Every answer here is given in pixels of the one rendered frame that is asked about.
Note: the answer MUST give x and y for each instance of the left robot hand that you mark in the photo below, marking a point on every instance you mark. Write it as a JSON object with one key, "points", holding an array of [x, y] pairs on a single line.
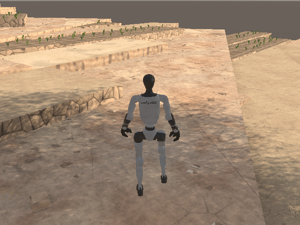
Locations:
{"points": [[127, 130]]}

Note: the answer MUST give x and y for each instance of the robot left shin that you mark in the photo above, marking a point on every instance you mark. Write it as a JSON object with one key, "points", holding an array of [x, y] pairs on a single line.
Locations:
{"points": [[139, 174]]}

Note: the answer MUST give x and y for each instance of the left robot upper arm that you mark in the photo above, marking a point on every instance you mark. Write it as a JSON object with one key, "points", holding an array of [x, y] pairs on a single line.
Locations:
{"points": [[132, 106]]}

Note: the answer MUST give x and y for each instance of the right robot upper arm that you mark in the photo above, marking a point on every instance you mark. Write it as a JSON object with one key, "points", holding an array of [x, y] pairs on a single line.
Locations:
{"points": [[166, 106]]}

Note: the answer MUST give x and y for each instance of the robot left forearm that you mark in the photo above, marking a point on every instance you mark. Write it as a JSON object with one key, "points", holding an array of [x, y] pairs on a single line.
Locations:
{"points": [[125, 123]]}

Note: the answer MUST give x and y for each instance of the right robot hand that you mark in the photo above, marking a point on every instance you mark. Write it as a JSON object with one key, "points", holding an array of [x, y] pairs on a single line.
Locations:
{"points": [[175, 134]]}

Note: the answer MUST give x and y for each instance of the right robot thigh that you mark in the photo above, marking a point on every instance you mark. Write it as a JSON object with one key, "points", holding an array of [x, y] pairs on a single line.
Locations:
{"points": [[160, 136]]}

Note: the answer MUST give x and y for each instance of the robot right forearm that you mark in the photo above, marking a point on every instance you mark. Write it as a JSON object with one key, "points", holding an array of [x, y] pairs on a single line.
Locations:
{"points": [[173, 124]]}

